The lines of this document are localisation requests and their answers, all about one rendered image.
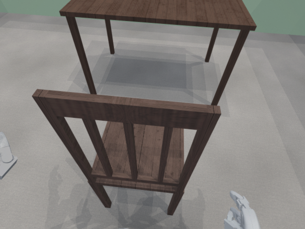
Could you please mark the table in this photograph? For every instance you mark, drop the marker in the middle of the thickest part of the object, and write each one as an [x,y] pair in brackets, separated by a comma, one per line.
[225,14]

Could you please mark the robot left hand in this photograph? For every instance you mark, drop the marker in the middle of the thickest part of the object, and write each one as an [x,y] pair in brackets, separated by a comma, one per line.
[7,160]

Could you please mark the chair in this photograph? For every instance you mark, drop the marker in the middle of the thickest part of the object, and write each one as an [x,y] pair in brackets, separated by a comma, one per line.
[142,146]

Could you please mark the robot right hand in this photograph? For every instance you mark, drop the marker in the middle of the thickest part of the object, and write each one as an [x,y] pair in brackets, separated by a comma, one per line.
[246,219]

